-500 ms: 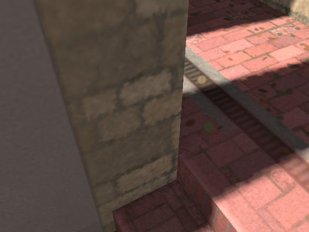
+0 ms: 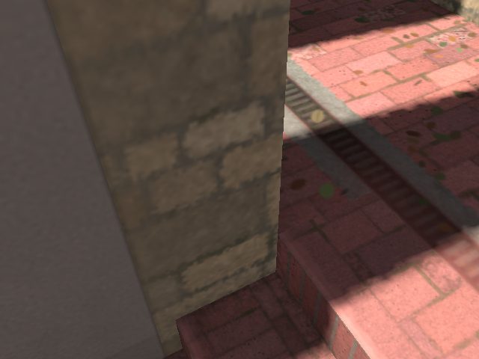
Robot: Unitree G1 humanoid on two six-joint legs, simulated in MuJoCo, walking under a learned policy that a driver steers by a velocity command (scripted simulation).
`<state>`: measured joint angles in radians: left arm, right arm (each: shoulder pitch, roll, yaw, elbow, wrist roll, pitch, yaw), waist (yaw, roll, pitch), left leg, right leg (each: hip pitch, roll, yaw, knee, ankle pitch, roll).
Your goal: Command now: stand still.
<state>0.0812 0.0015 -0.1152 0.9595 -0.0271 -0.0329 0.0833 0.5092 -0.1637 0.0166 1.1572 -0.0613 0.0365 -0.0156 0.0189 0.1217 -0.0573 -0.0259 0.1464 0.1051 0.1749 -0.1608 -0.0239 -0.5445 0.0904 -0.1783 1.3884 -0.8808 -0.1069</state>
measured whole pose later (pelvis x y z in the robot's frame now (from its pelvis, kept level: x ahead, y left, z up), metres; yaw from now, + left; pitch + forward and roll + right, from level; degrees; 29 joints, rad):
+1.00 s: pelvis +0.05 -0.05 +0.00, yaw -1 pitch +3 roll -2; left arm 0.10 0.04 -0.10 0.92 -0.04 -0.02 0.11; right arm 0.49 -0.21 -0.01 1.16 -0.05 0.03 -0.01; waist -0.03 0.13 -0.07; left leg -0.02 0.16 0.10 0.23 -0.11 -0.03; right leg -0.65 0.02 -0.07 1.44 -0.83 -0.03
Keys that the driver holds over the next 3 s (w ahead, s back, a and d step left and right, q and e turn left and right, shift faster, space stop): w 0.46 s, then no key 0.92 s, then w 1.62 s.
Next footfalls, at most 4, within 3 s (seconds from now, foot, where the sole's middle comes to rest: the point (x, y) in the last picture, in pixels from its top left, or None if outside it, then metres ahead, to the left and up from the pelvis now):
0.74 right None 0.05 -0.16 -0.63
2.36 left None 0.20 0.10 -0.80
2.78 right None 0.26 -0.16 -0.63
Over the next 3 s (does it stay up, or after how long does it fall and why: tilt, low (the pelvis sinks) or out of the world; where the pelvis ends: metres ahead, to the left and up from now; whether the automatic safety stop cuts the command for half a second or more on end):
stays up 0.21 -0.08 0.09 its command is cut before an obstacle after 1.4 s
